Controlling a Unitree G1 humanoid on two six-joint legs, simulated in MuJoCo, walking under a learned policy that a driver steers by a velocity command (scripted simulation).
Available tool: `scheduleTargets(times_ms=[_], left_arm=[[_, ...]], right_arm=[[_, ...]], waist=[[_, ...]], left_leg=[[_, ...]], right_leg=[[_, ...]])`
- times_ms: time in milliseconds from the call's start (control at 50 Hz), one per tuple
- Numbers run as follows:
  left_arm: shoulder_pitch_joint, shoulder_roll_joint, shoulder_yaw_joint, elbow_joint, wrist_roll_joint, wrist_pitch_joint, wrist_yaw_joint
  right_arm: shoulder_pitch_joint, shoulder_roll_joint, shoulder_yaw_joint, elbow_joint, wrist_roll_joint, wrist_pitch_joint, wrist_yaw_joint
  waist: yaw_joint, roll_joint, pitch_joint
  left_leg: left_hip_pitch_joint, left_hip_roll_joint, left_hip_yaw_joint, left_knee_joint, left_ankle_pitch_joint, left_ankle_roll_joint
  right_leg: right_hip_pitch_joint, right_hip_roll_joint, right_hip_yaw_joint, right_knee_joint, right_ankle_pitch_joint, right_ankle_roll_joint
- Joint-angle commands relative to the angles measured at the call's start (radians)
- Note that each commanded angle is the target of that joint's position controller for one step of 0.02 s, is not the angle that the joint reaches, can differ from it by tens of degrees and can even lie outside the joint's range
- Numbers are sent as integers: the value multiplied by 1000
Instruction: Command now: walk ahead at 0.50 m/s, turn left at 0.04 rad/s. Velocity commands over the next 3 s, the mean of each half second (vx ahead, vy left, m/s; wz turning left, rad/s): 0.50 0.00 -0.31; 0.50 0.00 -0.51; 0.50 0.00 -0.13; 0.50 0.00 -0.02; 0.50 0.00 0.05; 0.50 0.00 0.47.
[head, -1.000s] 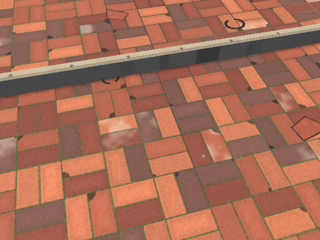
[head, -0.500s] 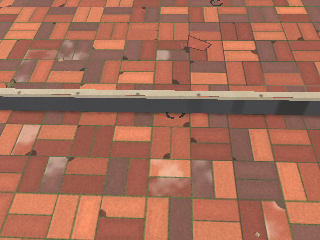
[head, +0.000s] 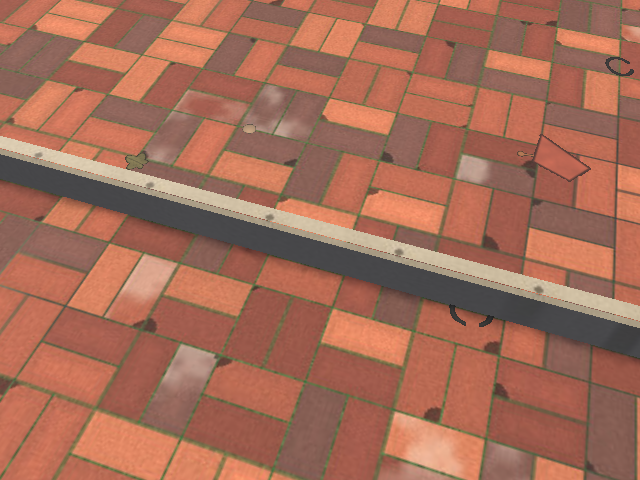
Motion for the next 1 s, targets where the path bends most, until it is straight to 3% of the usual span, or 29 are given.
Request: scheduleTargets(times_ms=[20,80,160,260,280,300,320,340,360,380,400,420,440,460,480,500,560,660,740,780,820,840,860,880,900,920,940,960,1000], left_arm=[[64,86,23,-30,4,20,2],[-6,65,17,-48,5,30,6],[-106,38,6,-73,-2,17,-15],[-206,26,-3,-133,0,13,-49],[-193,19,-10,-131,92,42,-66],[-186,23,-4,-135,95,55,-70],[-144,41,2,-132,87,62,-67],[-51,66,13,-112,82,63,-60],[103,94,27,-71,84,56,-48],[271,172,53,-39,90,51,-33],[240,309,90,-48,72,56,-26],[244,260,85,-53,32,64,-27],[186,224,77,-47,29,68,-20],[147,164,61,-41,28,70,-18],[114,128,49,-38,24,70,-14],[87,105,39,-38,20,69,-11],[86,132,43,-28,23,50,-15],[131,152,53,-9,27,51,-17],[171,165,61,2,38,52,-13],[152,173,63,-6,45,52,-7],[104,185,65,-19,41,49,-4],[96,157,55,-23,33,40,-7],[88,77,29,-51,25,27,-10],[181,29,16,-89,14,28,-10],[199,97,21,-35,46,50,0],[158,105,24,-20,52,55,-9],[121,88,19,-22,52,57,-18],[88,76,16,-28,59,61,-25],[84,60,8,-21,67,68,-32]], right_arm=[[-8,-121,-30,-44,-8,-41,-6],[16,-128,-31,-8,-14,-52,-18],[32,-140,-29,17,-15,-56,-28],[96,-155,-37,69,-2,-31,-36],[140,-124,-21,95,-39,-34,-39],[150,-128,-21,100,-37,-37,-42],[139,-154,-24,101,-39,-38,-46],[124,-179,-29,99,-42,-33,-51],[116,-187,-28,96,-41,-26,-54],[127,-156,-15,70,-39,-24,-57],[198,-53,7,9,-18,-29,-28],[73,-127,-3,13,-38,-32,-27],[16,-125,2,-11,-24,-43,-21],[13,-115,11,-8,-24,-50,-22],[5,-116,10,-7,-35,-42,-24],[30,-117,13,-5,-49,-23,-24],[68,-90,22,4,-56,14,-19],[-102,-78,33,-45,-45,12,-15],[-186,-88,35,-70,-30,-3,-12],[-166,-104,31,-71,-30,-14,-19],[-45,-132,18,-40,-33,-27,-30],[55,-167,5,-14,-45,-41,-42],[208,-246,-13,-5,-66,-48,-58],[194,-343,-39,7,-64,-28,-58],[131,-244,-26,0,-55,-15,-50],[81,-158,-4,-12,-45,-15,-41],[47,-116,9,-8,-41,-17,-36],[51,-100,15,4,-40,-23,-37],[82,-108,13,33,-37,-42,-33]], waist=[[19,81,-98],[-1,68,-45],[-49,69,-4],[-90,55,34],[-71,66,42],[-73,96,36],[-44,127,5],[3,144,-50],[76,127,-141],[145,42,-274],[57,-261,-381],[122,-81,-408],[105,-31,-267],[69,30,-167],[36,43,-101],[4,26,-88],[-25,-1,-84],[35,-43,-20],[74,-50,-28],[53,-57,-42],[-20,-45,-71],[-71,9,-122],[-134,151,-251],[-61,415,-273],[-26,220,-177],[-25,109,-96],[-18,86,-54],[-18,120,-34],[-14,152,-54]], left_leg=[[129,293,-233,-274,287,183],[139,269,-119,-313,315,150],[164,246,3,-349,266,91],[384,315,45,-292,382,75],[380,289,96,-270,447,45],[374,289,103,-217,601,32],[400,294,113,-128,794,17],[417,295,125,17,946,9],[379,283,147,232,922,-6],[199,260,164,540,644,-28],[-258,27,125,919,-282,-90],[-388,29,-84,999,-323,-80],[-435,97,-105,956,-217,-70],[-395,137,-93,851,-158,-69],[-344,161,-90,776,-153,-78],[-275,169,-87,732,-153,-95],[-213,171,-59,612,-154,-130],[-255,165,-41,325,54,-159],[-209,123,-38,169,106,-155],[-121,99,-45,114,63,-140],[55,76,-38,32,24,-114],[211,114,-76,-32,10,-87],[388,345,-300,-102,-178,-32],[502,509,-726,-254,-272,70],[408,498,-721,-239,-407,83],[315,441,-592,-247,-387,68],[250,386,-454,-262,-240,54],[226,347,-353,-270,-95,46],[224,306,-240,-257,168,46]], right_leg=[[-106,-61,41,-44,108,14],[-177,-50,56,-186,278,29],[-134,2,24,-440,501,10],[-221,33,-7,-574,429,-33],[-144,63,-94,-597,379,-51],[-82,94,-123,-593,312,-72],[-25,131,-136,-586,220,-97],[61,170,-142,-586,139,-127],[231,202,-129,-648,138,-164],[502,57,63,-659,140,-224],[826,-227,619,-727,194,-407],[865,-213,732,-817,226,-404],[756,-192,557,-827,259,-371],[613,-155,468,-853,328,-336],[502,-109,397,-878,393,-307],[421,-75,345,-900,436,-295],[322,-26,274,-933,474,-301],[306,24,267,-973,290,-258],[365,18,301,-905,365,-226],[367,8,334,-842,439,-195],[329,21,364,-735,464,-157],[281,82,327,-586,458,-129],[206,153,213,-311,292,-96],[-65,292,97,-139,-207,-73],[-118,183,120,-34,-178,-85],[-99,156,122,-37,-88,-85],[-75,131,111,-70,-30,-74],[-62,115,100,-102,-7,-64],[-32,127,85,-110,34,-43]])
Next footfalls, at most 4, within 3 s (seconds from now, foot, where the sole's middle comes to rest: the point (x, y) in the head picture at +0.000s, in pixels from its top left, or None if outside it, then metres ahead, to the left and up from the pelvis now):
0.36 right None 0.38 -0.15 -0.77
0.84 left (345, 380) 0.67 -0.04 -0.77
1.30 right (459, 361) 0.72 -0.30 -0.77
1.74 left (451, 213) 1.06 -0.30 -0.65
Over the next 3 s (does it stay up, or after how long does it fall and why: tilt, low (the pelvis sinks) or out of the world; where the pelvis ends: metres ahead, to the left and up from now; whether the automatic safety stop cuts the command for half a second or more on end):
stays up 1.53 -0.60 0.10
